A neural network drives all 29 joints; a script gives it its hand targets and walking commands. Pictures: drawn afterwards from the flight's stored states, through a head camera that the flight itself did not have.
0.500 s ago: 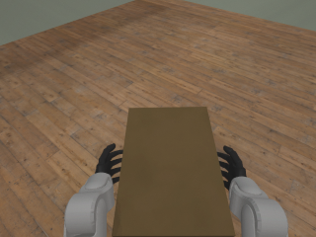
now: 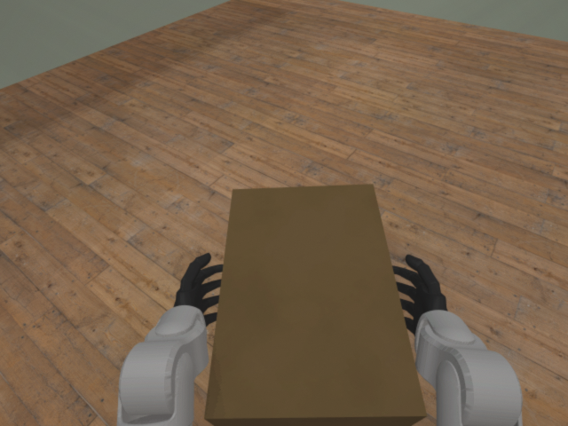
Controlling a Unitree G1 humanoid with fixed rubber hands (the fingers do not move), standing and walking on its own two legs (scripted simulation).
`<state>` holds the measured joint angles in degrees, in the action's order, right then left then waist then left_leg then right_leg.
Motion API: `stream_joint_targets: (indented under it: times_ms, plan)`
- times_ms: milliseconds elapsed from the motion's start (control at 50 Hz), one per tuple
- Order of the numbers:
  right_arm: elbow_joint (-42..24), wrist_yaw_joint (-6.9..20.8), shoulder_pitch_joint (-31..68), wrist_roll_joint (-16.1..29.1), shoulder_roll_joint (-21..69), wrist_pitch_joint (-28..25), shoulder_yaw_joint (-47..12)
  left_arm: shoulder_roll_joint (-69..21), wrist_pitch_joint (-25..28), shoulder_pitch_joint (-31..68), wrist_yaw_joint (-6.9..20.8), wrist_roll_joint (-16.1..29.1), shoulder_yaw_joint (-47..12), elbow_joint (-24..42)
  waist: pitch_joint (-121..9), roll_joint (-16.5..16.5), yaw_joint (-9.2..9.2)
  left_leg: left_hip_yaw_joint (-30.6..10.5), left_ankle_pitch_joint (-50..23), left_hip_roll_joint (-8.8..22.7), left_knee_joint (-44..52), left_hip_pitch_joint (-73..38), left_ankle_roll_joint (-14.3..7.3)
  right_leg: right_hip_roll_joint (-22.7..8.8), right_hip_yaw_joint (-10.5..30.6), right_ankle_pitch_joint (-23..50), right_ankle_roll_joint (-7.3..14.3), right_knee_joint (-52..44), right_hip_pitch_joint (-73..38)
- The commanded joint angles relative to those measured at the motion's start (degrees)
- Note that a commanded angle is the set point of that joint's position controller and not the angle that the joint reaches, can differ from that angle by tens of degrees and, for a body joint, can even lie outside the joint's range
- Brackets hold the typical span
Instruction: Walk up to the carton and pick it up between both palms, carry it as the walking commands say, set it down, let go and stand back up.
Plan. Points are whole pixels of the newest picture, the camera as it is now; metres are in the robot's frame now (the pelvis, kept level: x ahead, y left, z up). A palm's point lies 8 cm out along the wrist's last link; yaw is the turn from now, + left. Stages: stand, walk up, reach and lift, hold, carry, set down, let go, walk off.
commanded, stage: carry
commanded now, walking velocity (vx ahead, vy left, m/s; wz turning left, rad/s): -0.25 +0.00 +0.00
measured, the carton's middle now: (306, 321) +0.27 +0.00 +0.01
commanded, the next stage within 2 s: none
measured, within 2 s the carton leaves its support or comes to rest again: neither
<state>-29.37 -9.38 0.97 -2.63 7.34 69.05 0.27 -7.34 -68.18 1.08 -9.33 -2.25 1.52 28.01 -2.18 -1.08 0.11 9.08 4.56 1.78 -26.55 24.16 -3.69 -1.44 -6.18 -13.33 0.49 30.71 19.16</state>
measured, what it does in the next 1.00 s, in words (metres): walks backwards: right foot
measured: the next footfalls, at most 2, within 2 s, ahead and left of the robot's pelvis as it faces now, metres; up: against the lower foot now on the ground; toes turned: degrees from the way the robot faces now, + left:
right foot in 0.82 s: -0.13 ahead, -0.15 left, +0.00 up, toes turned -9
left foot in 1.12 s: -0.13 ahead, +0.10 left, +0.00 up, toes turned +8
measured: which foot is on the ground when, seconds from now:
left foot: down 0.00-0.88, up 0.90-1.00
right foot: down 0.00-0.54, up 0.56-0.80, down 0.82-1.00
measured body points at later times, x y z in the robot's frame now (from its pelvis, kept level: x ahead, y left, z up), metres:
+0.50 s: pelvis -0.06 -0.01 -0.02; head -0.06 +0.00 +0.43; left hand +0.20 +0.14 +0.06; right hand +0.19 -0.15 +0.07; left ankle +0.05 +0.08 -0.72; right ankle +0.03 -0.11 -0.73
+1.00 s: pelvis -0.15 -0.03 +0.00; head -0.14 -0.04 +0.45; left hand +0.11 +0.10 +0.08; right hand +0.10 -0.19 +0.08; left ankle -0.09 +0.08 -0.69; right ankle -0.17 -0.14 -0.73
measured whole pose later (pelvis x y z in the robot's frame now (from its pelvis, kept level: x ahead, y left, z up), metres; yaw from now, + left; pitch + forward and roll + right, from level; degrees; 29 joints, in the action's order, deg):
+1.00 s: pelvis -0.15 -0.03 +0.00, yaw -1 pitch +3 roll +2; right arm -30.3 -9.0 0.4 -2.2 7.3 68.4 1.2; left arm -7.4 -67.7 1.3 -9.8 -2.4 0.4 28.3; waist -1.7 0.8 0.8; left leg 7.0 21.8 3.1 -51.1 33.2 1.4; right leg -4.3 -6.1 -18.5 0.9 33.7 17.9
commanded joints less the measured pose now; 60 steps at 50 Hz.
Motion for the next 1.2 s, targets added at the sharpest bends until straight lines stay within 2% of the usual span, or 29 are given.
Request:
stream_joint_targets:
  times_ms: [0, 260, 340, 440, 460, 500, 520, 540, 560, 580, 620, 660, 760, 800, 820, 840, 860, 900, 920, 960, 1000, 1040, 1060, 1080, 1100, 1120, 1140, 1160, 1180]
  plan:
    - [-7.59, 7.48, 22.44, 15.8, 49.34, -2.26, -34.01, -49.95, 1.88, 23.26, 7.86, 16.93, -35.8, 8.47, -13.78, 0.78, 0.27, -9.55, 6.02, 9.68, 3.31, -9.97, 2.5, -8.44, 7.01, -4.18, 1.5, -6.7, 2.78]
    - [-8.66, 7.91, 22.71, 16.28, 49.03, -2.37, -34.8, -49.57, 1.99, 22.41, 7.76, 16.52, -36.2, 9.08, -14.09, 0.09, 0.24, -10.8, 16.4, 8.86, 2.93, -4.61, 1.88, -7.89, 8.53, -12.65, 2.87, -5.58, 6.92]
    - [-8.15, 7.95, 22.87, 16.33, 49.25, -2.34, -34.79, -49.56, 1.99, 22.58, 7.77, 16.36, -36.0, 8.76, -14.29, 1.65, 0.26, -9.01, 16.57, 7.23, 0.24, -3.92, 2.3, -8.61, 9.35, -14.36, 3.39, -6.78, 7.96]
    - [-5.78, 8.02, 23.46, 16.2, 48.89, -2.36, -33.72, -49.08, 1.74, 23.19, 7.94, 15.24, -34.97, 7.72, -13.91, 9.74, 0.67, -2.87, 15.92, 0.0, -25.73, -10.47, 4.35, -14.61, 10.69, -15.02, 7.35, -13.01, 18.76]
    - [-5.26, 8.06, 23.9, 16.28, 48.89, -2.42, -33.57, -48.74, 1.63, 23.66, 7.9, 14.75, -34.78, 7.55, -12.94, 9.2, 1.05, -3.99, 16.5, 0.21, -24.96, -9.46, 4.27, -14.22, 9.49, -13.47, 7.1, -11.59, 18.46]
    - [-4.97, 8.16, 25.42, 16.7, 48.83, -2.4, -33.65, -48.68, 1.5, 23.87, 7.69, 14.2, -34.17, 6.55, -12.14, 3.16, 1.41, -8.46, 13.0, 3.31, -6.83, -6.89, 3.52, -9.45, 7.06, -9.35, 4.25, -0.91, 12.65]
    - [-4.39, 8.3, 25.44, 16.95, 49.2, -2.23, -33.71, -48.62, 1.5, 23.28, 7.39, 14.06, -33.91, 6.22, -12.8, -4.78, 1.19, -15.47, 10.53, 8.43, 2.48, -6.76, 2.18, -5.38, 6.27, -12.09, 2.27, 3.81, 13.75]
    - [-3.8, 8.38, 24.24, 17.09, 49.17, -2.27, -33.22, -48.68, 1.4, 24.04, 7.25, 14.59, -34.9, 7.44, -14.93, -15.07, 0.97, -28.71, 14.22, 17.89, 11.12, -4.46, -0.2, 0.06, 4.03, -16.35, 0.06, 16.4, 13.6]
    - [-4.53, 8.64, 24.44, 17.41, 50.04, -2.45, -32.91, -49.69, 1.5, 25.43, 7.29, 15.35, -35.63, 7.79, -16.1, -14.59, 0.32, -31.11, 16.3, 22.36, 14.38, -0.66, -2.0, 0.99, 4.58, -14.51, -0.47, 26.05, 10.35]
    - [-4.7, 8.57, 24.46, 17.02, 50.69, -2.54, -32.55, -50.54, 1.58, 25.76, 7.4, 15.8, -35.64, 7.19, -16.37, -9.03, -0.12, -28.77, 23.55, 21.61, 15.94, 1.66, -1.98, -0.17, 5.59, -11.57, -0.25, 29.86, 8.19]
    - [-5.48, 8.38, 24.9, 16.42, 51.46, -3.13, -32.2, -52.65, 1.88, 26.3, 7.88, 17.1, -36.48, 7.05, -16.75, -5.73, -0.83, -21.71, 21.1, 18.04, 15.16, -0.71, -0.25, -1.47, 4.08, -8.41, -0.21, 28.56, 7.47]
    - [-5.97, 8.27, 24.3, 16.21, 51.58, -3.74, -31.71, -53.67, 2.37, 26.46, 8.12, 18.13, -37.46, 7.53, -18.82, -7.77, -0.71, -18.08, 13.48, 15.57, 13.46, -6.25, 1.9, -0.9, 2.12, -10.09, -0.35, 21.41, 5.5]
    - [-5.92, 7.22, 20.22, 14.28, 48.4, -3.46, -30.6, -51.53, 2.04, 23.28, 7.7, 18.63, -37.01, 6.46, -21.96, -10.87, 0.04, -17.82, -1.63, 15.69, 12.58, -18.26, 4.19, 0.89, -2.42, -14.61, 0.17, 0.13, -0.67]
    - [-5.25, 7.08, 18.82, 13.46, 47.59, -3.07, -30.92, -51.09, 1.69, 21.22, 7.86, 18.39, -36.51, 5.02, -20.83, -6.95, -0.07, -14.48, -6.05, 12.08, 9.3, -16.59, 7.34, -1.82, -0.03, -8.88, 0.99, -12.73, -7.4]
    - [-4.66, 7.04, 18.17, 13.05, 47.29, -2.86, -31.35, -50.97, 1.62, 20.78, 7.99, 18.13, -36.6, 4.26, -19.41, -3.95, 0.26, -11.86, -6.15, 9.92, 8.02, -12.34, 9.03, -6.29, 4.3, -7.09, 2.08, -12.69, -10.37]
    - [-5.91, 7.3, 20.23, 13.44, 47.48, -2.77, -33.01, -50.14, 2.1, 21.16, 8.12, 17.38, -35.92, 4.22, -15.27, 5.89, 0.12, -5.97, 1.21, 6.61, 2.51, -6.13, 8.98, -12.95, 11.48, -5.93, 3.78, -11.86, -6.09]
    - [-7.52, 7.48, 22.4, 14.08, 47.99, -2.95, -33.69, -51.15, 2.24, 22.85, 8.32, 17.99, -36.75, 6.35, -12.78, 9.44, -0.01, -2.8, 7.54, 5.36, -6.11, -3.33, 7.34, -16.71, 11.79, 0.08, 5.35, -12.44, -1.23]
    - [-7.59, 7.92, 24.75, 15.76, 49.34, -2.65, -34.6, -51.11, 2.14, 23.93, 8.36, 17.19, -35.92, 7.89, -10.16, 12.84, -0.58, -1.16, 18.17, 2.07, -24.31, 1.11, 6.4, -20.88, 10.85, 16.92, 10.08, -11.64, 2.91]
    - [-7.48, 8.01, 25.55, 16.73, 49.89, -2.67, -35.3, -50.22, 2.21, 23.67, 8.3, 16.36, -35.08, 8.4, -9.4, 13.28, -0.85, -2.58, 22.64, 1.51, -31.82, 5.37, 5.94, -21.07, 9.97, 29.18, 11.53, -9.75, 0.56]
    - [-7.83, 8.1, 25.62, 18.4, 50.92, -3.01, -36.91, -49.44, 2.8, 23.06, 8.08, 15.41, -34.26, 9.5, -11.44, 11.52, -0.26, -3.94, 21.06, 1.63, -32.46, 7.69, 4.57, -17.98, 4.92, 52.23, 9.74, -0.48, -7.11]
    - [-8.32, 7.91, 25.52, 18.89, 50.97, -3.2, -37.01, -48.92, 3.15, 22.35, 7.74, 14.85, -33.71, 9.99, -14.29, 11.95, -0.21, -1.9, 20.06, 0.71, -23.54, 6.97, 4.25, -16.06, 4.48, 58.02, 7.63, 4.19, -12.82]
    - [-8.56, 7.85, 24.42, 18.96, 50.45, -3.19, -36.31, -48.76, 3.28, 20.19, 7.27, 14.19, -33.27, 9.85, -16.68, 12.15, -0.1, -0.2, 16.32, -0.71, -12.22, 2.01, 4.39, -14.61, 5.18, 53.51, 6.73, 5.79, -14.52]
    - [-8.2, 7.83, 23.61, 18.66, 50.07, -3.09, -35.82, -48.47, 3.22, 19.08, 7.0, 13.81, -33.11, 9.46, -17.73, 11.36, 0.26, -0.11, 9.98, -0.23, -3.98, -2.51, 4.5, -13.69, 4.8, 50.14, 5.65, 7.1, -14.05]
    - [-7.35, 7.86, 22.45, 18.07, 49.47, -2.88, -35.2, -48.24, 2.99, 17.84, 6.75, 13.53, -33.07, 8.73, -20.27, 8.02, 0.44, -2.3, -0.51, 2.51, 2.38, -10.17, 4.76, -12.21, 4.15, 41.67, 3.69, 9.61, -11.05]
    - [-6.68, 7.93, 21.06, 17.6, 48.58, -2.59, -34.78, -47.75, 2.73, 16.58, 6.52, 13.55, -33.44, 8.62, -21.84, 1.32, 0.01, -8.39, -20.03, 7.98, 2.91, -18.25, 4.54, -9.38, 4.31, 21.1, 1.08, 11.96, -4.3]
    - [-5.73, 8.09, 19.34, 17.72, 48.76, -2.78, -34.71, -46.7, 2.66, 16.67, 6.42, 13.59, -33.72, 9.6, -23.11, -11.46, 0.29, -16.41, -57.45, 18.97, -5.49, -26.5, -1.58, -5.08, 2.27, -1.41, -1.83, 15.19, 7.55]
    - [-5.36, 8.22, 18.99, 17.71, 49.65, -3.02, -34.35, -47.5, 2.47, 18.21, 6.83, 14.28, -34.43, 10.45, -24.1, -18.41, 0.16, -21.98, -63.98, 24.56, -5.06, -25.64, -5.5, -2.49, 1.93, -21.04, -2.75, 20.88, 9.75]
    - [-6.4, 8.44, 20.04, 17.53, 50.6, -3.31, -34.37, -48.95, 2.53, 19.62, 7.27, 15.18, -35.2, 10.62, -23.51, -14.73, 0.1, -21.0, -54.17, 23.77, -3.69, -21.5, -6.72, -2.58, 4.91, -21.06, -2.23, 25.07, 8.55]
    - [-6.19, 8.46, 20.69, 16.59, 51.1, -3.59, -33.55, -50.44, 2.52, 21.65, 7.79, 16.13, -35.63, 10.46, -21.73, -11.19, 0.07, -18.88, -41.19, 22.17, -2.12, -16.81, -6.23, -2.76, 5.22, -18.77, -2.05, 25.43, 7.66]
